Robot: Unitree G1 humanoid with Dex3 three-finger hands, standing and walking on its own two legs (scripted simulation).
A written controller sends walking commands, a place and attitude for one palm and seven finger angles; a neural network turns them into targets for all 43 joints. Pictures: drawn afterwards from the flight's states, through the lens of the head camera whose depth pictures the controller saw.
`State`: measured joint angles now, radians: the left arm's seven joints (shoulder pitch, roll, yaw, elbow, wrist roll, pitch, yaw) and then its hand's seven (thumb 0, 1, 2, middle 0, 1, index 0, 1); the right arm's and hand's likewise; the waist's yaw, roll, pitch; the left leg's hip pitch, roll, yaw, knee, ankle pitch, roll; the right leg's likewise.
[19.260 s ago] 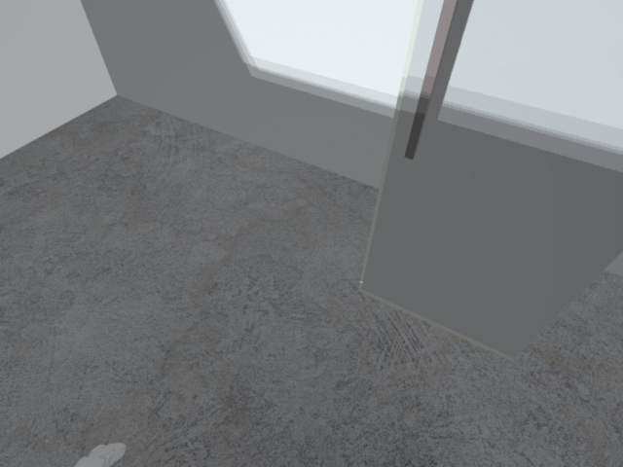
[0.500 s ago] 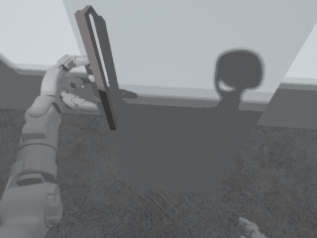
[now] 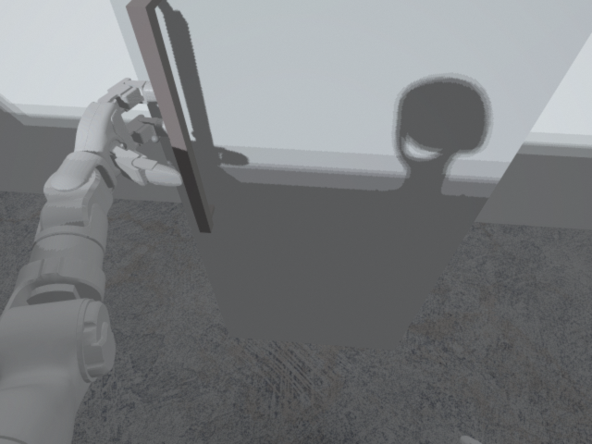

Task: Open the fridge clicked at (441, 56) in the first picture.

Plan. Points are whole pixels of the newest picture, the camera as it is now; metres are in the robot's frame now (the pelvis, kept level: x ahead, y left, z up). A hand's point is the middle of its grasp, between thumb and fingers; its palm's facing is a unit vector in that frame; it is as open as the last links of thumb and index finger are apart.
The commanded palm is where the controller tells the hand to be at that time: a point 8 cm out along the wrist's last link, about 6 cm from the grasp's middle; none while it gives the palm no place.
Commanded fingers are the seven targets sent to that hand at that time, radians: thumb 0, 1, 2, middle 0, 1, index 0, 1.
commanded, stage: slide the fingers in behind the handle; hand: left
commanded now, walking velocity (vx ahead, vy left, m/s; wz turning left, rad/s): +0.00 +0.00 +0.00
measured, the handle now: (186, 139) +0.50 +0.16 +0.15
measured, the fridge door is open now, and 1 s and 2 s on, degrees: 0 0 0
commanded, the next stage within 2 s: move the hooked fingers beside the handle in 0.44 s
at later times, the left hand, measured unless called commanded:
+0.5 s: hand (167, 143) +0.45 +0.17 +0.18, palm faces -0.07 -1.00 +0.00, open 13.8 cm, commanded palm +0.43 +0.22 +0.18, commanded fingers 0.00 -0.50 0.30 -0.30 -1.20 -0.30 -1.20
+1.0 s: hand (163, 145) +0.45 +0.18 +0.18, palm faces -0.07 -1.00 -0.01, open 13.8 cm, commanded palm +0.42 +0.24 +0.18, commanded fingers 0.00 -0.50 0.30 -0.30 -1.20 -0.30 -1.20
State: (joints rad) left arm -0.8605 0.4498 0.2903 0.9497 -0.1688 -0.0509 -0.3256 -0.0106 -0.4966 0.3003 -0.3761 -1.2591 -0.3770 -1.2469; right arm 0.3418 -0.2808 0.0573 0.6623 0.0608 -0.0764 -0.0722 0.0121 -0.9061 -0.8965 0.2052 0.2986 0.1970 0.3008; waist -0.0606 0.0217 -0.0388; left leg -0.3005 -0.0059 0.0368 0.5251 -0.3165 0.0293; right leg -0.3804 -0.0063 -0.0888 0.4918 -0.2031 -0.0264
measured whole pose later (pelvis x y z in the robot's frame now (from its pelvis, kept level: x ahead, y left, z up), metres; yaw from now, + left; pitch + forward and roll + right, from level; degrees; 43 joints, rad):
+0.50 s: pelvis +0.00 +0.00 +0.00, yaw +0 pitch +5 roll +0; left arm -0.82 0.41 0.28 0.90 -0.18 -0.05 -0.29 -0.01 -0.50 0.30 -0.33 -1.24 -0.32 -1.22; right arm 0.34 -0.28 0.05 0.65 0.06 -0.10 -0.06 0.01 -0.91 -0.90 0.21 0.30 0.20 0.30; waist -0.06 0.03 -0.05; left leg -0.31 0.00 0.04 0.53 -0.32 0.03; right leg -0.39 0.00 -0.08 0.50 -0.20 -0.03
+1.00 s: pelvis +0.01 +0.00 +0.00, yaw -1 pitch +5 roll +0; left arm -0.77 0.41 0.29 0.84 -0.18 -0.03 -0.30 -0.01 -0.50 0.30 -0.33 -1.22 -0.32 -1.22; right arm 0.32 -0.28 0.06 0.63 0.06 -0.07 -0.06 0.01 -0.91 -0.90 0.21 0.30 0.20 0.30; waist -0.05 0.03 -0.05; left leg -0.28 0.00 0.05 0.52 -0.32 0.03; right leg -0.37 0.00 -0.08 0.49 -0.21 -0.03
